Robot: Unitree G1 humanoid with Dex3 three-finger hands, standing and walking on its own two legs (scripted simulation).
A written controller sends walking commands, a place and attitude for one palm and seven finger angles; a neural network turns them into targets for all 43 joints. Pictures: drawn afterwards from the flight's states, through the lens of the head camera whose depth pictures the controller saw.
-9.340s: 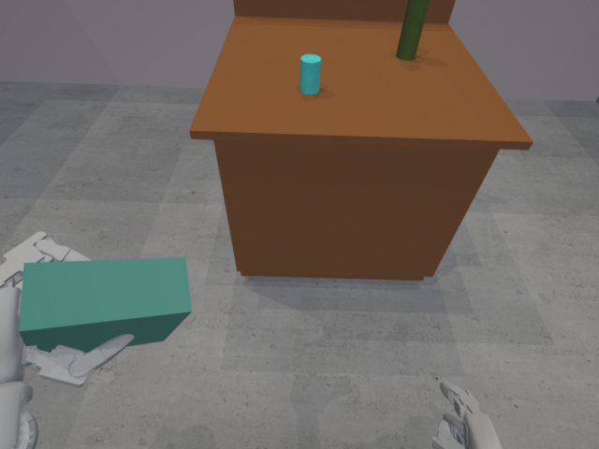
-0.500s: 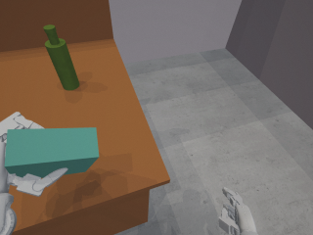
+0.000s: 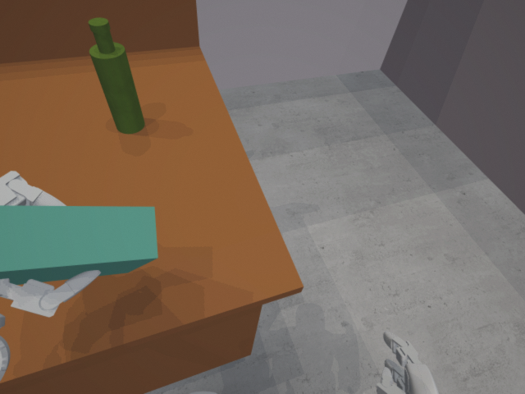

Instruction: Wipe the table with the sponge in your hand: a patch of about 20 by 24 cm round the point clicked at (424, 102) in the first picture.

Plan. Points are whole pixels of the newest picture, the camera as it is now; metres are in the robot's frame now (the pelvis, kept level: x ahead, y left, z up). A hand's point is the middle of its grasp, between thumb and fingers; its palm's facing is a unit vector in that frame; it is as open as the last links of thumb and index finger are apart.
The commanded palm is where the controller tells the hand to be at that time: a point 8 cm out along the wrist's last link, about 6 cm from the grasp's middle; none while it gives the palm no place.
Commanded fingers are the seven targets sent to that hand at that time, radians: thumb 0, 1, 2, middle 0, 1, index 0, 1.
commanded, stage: come to a stop and stand still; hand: left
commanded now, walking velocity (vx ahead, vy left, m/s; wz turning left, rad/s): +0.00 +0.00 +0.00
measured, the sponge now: (100, 245) +0.24 +0.22 +0.14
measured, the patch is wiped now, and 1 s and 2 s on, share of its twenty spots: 0.00 0.00 0.00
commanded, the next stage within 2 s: look again from close up in 0.26 s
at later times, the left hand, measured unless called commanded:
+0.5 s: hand (53, 242) +0.23 +0.26 +0.15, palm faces +0.38 -0.84 -0.38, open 9.7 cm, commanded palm +0.17 +0.29 +0.18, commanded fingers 0.00 0.10 1.30 -1.20 -1.60 -1.20 -1.60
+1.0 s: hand (65, 248) +0.23 +0.24 +0.16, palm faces +0.38 -0.84 -0.38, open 9.7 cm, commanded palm +0.17 +0.27 +0.18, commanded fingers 0.00 0.10 1.30 -1.20 -1.60 -1.20 -1.60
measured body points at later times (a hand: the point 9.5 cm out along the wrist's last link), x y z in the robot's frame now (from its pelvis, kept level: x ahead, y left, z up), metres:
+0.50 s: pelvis +0.02 +0.01 +0.00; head +0.04 +0.03 +0.45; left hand +0.21 +0.30 +0.17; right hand +0.21 -0.22 -0.06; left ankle +0.05 +0.10 -0.74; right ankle -0.01 -0.16 -0.74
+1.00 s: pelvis +0.01 -0.01 +0.00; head +0.03 +0.01 +0.45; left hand +0.20 +0.29 +0.18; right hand +0.18 -0.23 -0.07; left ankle +0.05 +0.10 -0.74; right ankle -0.01 -0.16 -0.74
